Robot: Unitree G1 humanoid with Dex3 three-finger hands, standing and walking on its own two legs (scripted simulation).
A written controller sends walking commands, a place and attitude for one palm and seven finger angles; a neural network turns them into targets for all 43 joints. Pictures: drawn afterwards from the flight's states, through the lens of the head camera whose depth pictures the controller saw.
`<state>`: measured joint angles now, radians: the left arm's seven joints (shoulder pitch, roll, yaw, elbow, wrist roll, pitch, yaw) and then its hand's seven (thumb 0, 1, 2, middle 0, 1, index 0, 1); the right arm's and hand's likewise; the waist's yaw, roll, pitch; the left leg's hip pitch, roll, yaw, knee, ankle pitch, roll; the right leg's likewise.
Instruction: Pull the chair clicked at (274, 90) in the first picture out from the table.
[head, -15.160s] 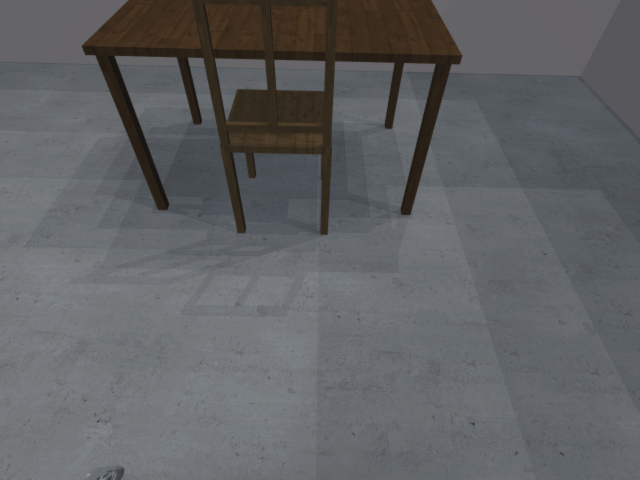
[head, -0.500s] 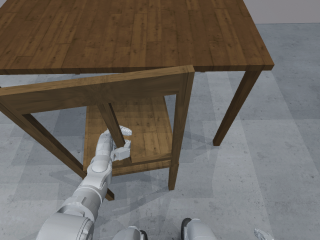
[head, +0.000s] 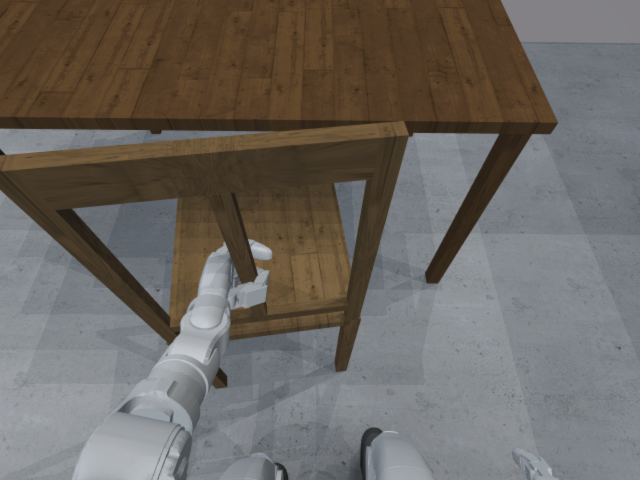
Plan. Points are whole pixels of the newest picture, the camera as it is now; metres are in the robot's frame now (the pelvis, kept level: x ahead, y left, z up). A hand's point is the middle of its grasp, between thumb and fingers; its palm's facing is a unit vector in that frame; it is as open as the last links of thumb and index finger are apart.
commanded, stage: step backward, pulling the chair out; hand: left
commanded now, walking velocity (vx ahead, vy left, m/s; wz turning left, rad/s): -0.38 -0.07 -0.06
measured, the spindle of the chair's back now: (245, 266) +0.40 +0.11 -0.04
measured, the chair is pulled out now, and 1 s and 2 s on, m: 0.19 0.36 0.68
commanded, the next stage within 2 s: stop walking, hand still on the chair in 1.48 s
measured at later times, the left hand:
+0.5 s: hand (250, 321) +0.32 +0.10 -0.05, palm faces -0.10 -0.98 -0.15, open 5.6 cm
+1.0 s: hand (244, 414) +0.20 +0.09 -0.05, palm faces -0.12 -0.98 -0.16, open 5.6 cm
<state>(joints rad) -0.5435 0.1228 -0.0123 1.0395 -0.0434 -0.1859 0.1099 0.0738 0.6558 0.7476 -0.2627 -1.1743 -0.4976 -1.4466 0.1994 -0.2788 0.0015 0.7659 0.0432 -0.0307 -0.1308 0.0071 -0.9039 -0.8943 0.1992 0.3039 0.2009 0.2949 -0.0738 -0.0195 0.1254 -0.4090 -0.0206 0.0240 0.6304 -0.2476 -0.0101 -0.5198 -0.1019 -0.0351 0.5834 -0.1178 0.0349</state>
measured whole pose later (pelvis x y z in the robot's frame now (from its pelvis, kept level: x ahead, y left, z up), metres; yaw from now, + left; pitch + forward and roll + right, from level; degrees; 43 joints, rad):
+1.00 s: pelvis -0.17 +0.02 +0.01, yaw -3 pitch +3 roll +0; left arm -0.52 0.13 0.00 1.02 -0.04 -0.16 0.09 0.07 0.65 0.74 -0.24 -1.17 -0.50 -1.45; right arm 0.18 -0.29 -0.01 0.76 0.02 -0.02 -0.13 0.01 -0.91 -0.89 0.20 0.30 0.20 0.29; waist -0.06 0.00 0.15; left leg -0.35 0.02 -0.02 0.55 -0.25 -0.04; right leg -0.42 -0.05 -0.03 0.57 -0.18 0.03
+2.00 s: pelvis -0.38 +0.02 +0.02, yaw -2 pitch -1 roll +1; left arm -0.10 0.06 -0.08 0.81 -0.03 -0.13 0.08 0.10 0.62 0.77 -0.26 -1.19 -0.50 -1.45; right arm 0.26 -0.24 0.02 0.73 0.01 -0.02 -0.12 0.01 -0.90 -0.89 0.20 0.30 0.20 0.29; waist -0.03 0.06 0.02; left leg -0.18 0.05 0.03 0.46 -0.25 -0.03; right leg -0.27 -0.01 -0.03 0.47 -0.18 -0.01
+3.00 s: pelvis -0.36 +0.03 -0.01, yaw +0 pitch +7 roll +1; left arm 0.14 0.13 -0.13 0.29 -0.04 0.07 0.00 0.00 -0.33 0.30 -0.36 -1.15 -0.40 -1.17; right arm 0.23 -0.26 0.00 0.57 0.04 -0.12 -0.04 0.01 -0.90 -0.90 0.20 0.30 0.20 0.29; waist -0.04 0.04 -0.08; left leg -0.47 0.03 0.01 0.74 -0.40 -0.03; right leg -0.54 -0.05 -0.04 0.75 -0.34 0.00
